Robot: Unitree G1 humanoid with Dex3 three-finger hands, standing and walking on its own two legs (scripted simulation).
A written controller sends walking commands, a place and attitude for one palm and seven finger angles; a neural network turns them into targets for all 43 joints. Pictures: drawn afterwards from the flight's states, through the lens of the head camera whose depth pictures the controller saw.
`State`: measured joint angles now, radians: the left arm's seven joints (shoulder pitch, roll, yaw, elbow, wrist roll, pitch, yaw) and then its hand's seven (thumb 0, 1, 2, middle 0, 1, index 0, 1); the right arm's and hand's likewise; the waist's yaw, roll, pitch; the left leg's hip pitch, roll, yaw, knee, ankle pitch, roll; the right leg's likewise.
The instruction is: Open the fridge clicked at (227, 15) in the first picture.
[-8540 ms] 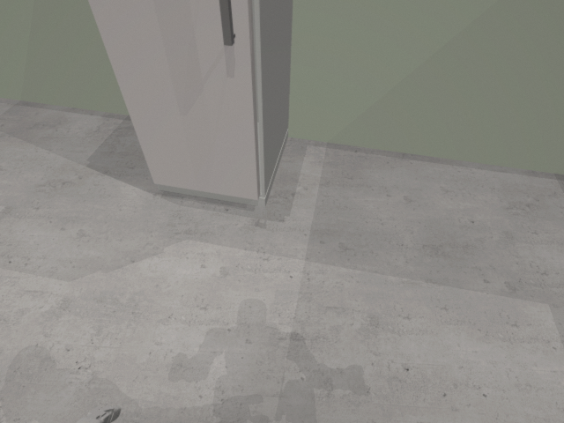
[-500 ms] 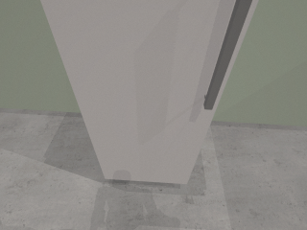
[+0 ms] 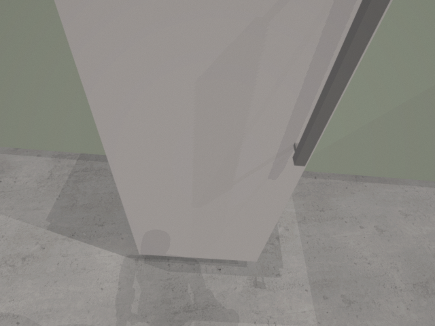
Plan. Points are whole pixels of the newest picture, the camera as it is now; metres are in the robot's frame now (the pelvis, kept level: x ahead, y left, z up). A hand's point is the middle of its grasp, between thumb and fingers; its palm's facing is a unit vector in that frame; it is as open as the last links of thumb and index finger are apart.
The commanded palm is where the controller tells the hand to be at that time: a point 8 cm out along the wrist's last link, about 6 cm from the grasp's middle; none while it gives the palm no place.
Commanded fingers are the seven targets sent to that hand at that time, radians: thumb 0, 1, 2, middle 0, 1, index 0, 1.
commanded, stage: come to a stop and stand still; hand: right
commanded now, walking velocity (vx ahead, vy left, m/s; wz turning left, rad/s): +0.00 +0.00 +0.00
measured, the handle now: (339, 62) +0.49 -0.15 +0.28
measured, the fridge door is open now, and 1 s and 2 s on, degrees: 0 0 0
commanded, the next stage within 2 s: look again from close up in 0.72 s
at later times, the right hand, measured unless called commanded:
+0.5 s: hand out of the picture +0.04 -0.15 -0.16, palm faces +0.03 +0.97 -0.24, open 7.3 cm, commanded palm none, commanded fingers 0.00 -0.90 -0.90 0.20 0.30 0.20 0.30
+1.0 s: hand out of the picture +0.03 -0.15 -0.17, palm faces +0.04 +0.97 -0.22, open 7.4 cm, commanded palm none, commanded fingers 0.00 -0.90 -0.90 0.20 0.30 0.20 0.30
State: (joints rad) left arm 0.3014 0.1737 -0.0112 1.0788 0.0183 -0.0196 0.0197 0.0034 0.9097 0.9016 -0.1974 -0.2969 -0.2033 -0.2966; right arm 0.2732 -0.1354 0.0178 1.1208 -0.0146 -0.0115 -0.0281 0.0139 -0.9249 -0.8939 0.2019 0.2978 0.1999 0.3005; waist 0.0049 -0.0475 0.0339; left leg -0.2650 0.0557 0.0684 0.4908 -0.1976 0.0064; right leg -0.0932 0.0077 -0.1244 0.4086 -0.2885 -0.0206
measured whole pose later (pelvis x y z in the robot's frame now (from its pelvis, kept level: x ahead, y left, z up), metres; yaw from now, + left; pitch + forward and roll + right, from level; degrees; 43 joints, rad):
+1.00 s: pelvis +0.01 +0.03 +0.00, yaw -1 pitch -1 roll -1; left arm 0.30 0.16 -0.01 1.13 0.02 -0.02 0.03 0.00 0.91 0.90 -0.20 -0.30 -0.20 -0.30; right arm 0.23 -0.17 0.00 1.12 -0.01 -0.02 -0.02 0.01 -0.91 -0.89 0.20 0.30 0.20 0.30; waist 0.00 -0.02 0.05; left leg -0.22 0.00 0.11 0.43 -0.19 0.06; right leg -0.07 -0.05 -0.09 0.37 -0.28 0.03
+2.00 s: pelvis -0.02 +0.01 -0.05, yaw -2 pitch +7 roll -1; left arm 0.14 0.29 0.06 0.48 -0.04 -0.26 0.00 0.01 0.91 0.90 -0.20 -0.30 -0.20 -0.30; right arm 0.44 -0.19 -0.14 0.14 0.29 -0.48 0.39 0.01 -0.66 -0.79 0.22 0.46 0.22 0.46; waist -0.01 0.04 -0.09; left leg -0.67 0.06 0.09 0.91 -0.36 0.03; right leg -0.54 -0.03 -0.08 0.92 -0.50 -0.01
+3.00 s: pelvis +0.00 -0.01 -0.01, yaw -4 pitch -1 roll +1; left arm 0.22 0.25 -0.09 0.59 -0.06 -0.29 0.09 0.01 0.90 0.90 -0.20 -0.30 -0.21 -0.30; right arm 0.03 -0.42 -0.41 0.08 0.34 0.03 0.46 -0.01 0.45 -0.32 0.30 1.17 0.30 1.17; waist -0.06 -0.04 -0.02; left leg -0.28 0.05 0.14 0.54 -0.24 0.00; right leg -0.20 -0.01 -0.04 0.59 -0.37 -0.02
